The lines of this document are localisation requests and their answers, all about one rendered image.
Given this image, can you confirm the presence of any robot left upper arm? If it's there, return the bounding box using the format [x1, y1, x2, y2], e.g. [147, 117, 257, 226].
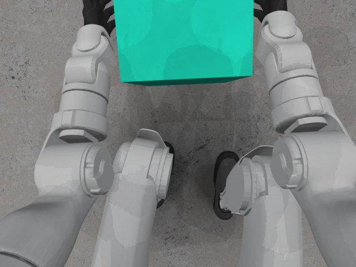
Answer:
[0, 142, 115, 267]

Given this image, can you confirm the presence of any right robot thigh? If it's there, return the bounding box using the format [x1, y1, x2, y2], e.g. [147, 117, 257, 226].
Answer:
[232, 155, 303, 267]

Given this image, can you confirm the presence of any carton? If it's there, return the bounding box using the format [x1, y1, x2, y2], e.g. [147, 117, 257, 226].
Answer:
[113, 0, 254, 86]

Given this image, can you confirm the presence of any left robot hand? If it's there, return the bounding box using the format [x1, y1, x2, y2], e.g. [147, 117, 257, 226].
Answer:
[82, 0, 116, 37]

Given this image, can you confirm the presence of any left robot forearm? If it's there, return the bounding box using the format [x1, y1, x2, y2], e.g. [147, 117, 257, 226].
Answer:
[34, 24, 117, 187]

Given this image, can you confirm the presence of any right robot hand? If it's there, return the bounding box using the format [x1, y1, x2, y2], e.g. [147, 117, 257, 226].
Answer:
[254, 0, 288, 23]

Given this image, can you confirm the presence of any robot right upper arm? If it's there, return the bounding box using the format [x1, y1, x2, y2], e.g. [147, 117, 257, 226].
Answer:
[270, 130, 356, 267]

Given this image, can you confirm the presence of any robot right foot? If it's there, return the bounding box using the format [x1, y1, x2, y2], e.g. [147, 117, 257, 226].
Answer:
[213, 151, 239, 220]

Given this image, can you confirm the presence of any right robot forearm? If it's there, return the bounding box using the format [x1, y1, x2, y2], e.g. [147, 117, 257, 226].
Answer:
[255, 11, 356, 148]

